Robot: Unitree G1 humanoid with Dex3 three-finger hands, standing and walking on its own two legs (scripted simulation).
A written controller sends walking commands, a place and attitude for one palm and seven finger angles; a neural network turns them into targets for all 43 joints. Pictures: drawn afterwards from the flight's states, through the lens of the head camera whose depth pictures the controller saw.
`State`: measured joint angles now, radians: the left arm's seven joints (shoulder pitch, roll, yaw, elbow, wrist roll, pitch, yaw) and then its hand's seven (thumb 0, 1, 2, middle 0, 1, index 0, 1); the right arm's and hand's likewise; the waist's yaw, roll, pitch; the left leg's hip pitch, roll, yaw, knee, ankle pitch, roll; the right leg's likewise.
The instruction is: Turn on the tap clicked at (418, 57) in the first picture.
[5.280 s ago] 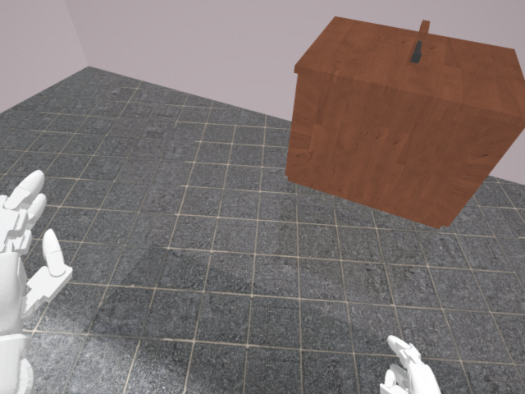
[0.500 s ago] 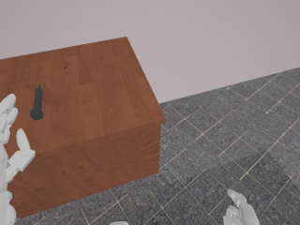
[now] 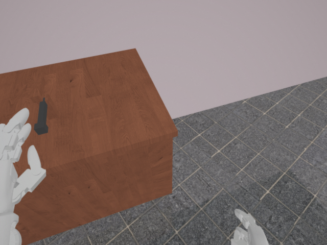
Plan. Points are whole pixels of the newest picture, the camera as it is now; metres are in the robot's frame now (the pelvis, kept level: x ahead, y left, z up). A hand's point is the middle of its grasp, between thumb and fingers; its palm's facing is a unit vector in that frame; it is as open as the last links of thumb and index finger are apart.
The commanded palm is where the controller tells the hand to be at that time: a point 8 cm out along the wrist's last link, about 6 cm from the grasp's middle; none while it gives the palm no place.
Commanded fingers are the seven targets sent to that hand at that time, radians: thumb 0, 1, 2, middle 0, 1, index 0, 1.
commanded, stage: come to a stop and stand still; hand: left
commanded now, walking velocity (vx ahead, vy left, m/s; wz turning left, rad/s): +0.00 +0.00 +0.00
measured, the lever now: (41, 128) +0.43 +0.42 +0.01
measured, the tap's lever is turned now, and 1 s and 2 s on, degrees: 0 0 0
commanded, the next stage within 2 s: look again from close up in 1.18 s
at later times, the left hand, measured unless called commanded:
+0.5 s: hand out of the picture +0.20 +0.31 +0.17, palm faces +0.40 -0.82 -0.40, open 7.4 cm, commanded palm +0.13 +0.32 +0.18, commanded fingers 0.00 0.90 0.90 -0.20 -0.30 -0.20 -0.30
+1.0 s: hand (13, 156) +0.23 +0.29 +0.17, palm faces +0.37 -0.85 -0.37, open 7.4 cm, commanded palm +0.17 +0.33 +0.18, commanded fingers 0.00 0.90 0.90 -0.20 -0.30 -0.20 -0.30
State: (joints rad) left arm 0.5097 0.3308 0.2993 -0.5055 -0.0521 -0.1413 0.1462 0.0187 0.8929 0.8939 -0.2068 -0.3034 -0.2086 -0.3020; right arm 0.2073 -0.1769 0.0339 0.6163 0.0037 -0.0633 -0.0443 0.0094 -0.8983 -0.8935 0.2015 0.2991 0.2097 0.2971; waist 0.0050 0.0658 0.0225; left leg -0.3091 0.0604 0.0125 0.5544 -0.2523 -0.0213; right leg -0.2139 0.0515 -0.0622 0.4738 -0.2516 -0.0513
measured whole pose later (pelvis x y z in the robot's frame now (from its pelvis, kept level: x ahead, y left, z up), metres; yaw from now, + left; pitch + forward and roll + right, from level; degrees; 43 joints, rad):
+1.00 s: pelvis +0.01 +0.05 +0.01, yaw +0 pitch +0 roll -1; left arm 0.41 0.38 0.35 -0.49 -0.05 -0.22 0.09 0.02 0.89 0.89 -0.21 -0.30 -0.21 -0.30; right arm 0.17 -0.19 0.03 0.57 0.00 -0.10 -0.02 0.01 -0.90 -0.89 0.20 0.30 0.21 0.30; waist 0.03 -0.03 0.05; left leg -0.22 -0.04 0.01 0.40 -0.19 0.05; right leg -0.14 0.01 0.01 0.33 -0.19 0.01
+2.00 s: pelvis +0.00 +0.00 +0.00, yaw +2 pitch -2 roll +0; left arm 0.40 0.33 0.28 -0.35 -0.07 -0.07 0.12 0.02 0.89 0.89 -0.21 -0.30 -0.21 -0.30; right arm 0.17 -0.22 0.03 0.66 -0.02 -0.17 -0.03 0.01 -0.90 -0.89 0.20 0.30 0.21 0.30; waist 0.04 0.02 0.02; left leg -0.27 -0.02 -0.03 0.54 -0.23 0.00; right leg -0.22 0.03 -0.02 0.56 -0.30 -0.04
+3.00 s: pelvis +0.01 +0.00 -0.01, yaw +4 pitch -1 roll +0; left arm 0.49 0.21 0.24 -0.43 -0.18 0.01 0.16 0.02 0.90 0.89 -0.20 -0.30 -0.20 -0.30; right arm 0.18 -0.22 0.05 0.70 -0.01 -0.27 -0.09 0.01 -0.90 -0.89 0.20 0.30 0.21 0.30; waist 0.07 0.05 -0.04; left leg -0.34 -0.02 -0.06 0.66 -0.30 0.00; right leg -0.28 0.04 -0.05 0.64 -0.36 -0.05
